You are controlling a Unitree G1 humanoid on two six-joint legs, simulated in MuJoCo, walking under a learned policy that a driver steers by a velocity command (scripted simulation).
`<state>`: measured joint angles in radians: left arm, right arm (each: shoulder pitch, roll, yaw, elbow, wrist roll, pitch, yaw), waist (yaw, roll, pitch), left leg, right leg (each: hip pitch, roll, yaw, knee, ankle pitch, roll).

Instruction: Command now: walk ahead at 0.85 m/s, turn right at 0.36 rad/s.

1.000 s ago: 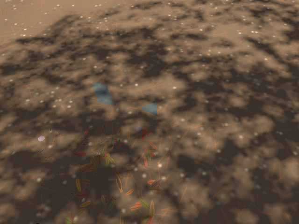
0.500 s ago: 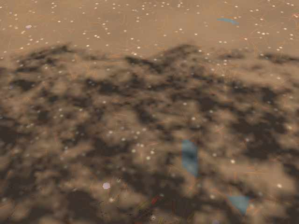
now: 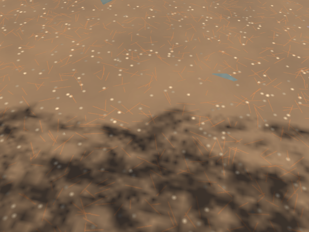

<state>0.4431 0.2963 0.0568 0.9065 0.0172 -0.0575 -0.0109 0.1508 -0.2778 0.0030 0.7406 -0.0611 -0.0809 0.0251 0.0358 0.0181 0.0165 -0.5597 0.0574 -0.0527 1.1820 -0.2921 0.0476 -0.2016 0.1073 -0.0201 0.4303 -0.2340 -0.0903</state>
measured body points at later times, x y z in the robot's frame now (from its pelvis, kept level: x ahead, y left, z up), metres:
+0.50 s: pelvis +0.30 +0.06 +0.00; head +0.34 +0.07 +0.45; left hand +0.44 +0.29 -0.14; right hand +0.31 -0.19 -0.13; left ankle +0.39 +0.13 -0.74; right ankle +0.32 -0.08 -0.70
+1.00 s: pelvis +0.34 +0.04 +0.01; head +0.34 +0.04 +0.46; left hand +0.38 +0.28 -0.15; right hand +0.33 -0.20 -0.15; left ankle +0.39 +0.13 -0.74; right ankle +0.33 -0.07 -0.74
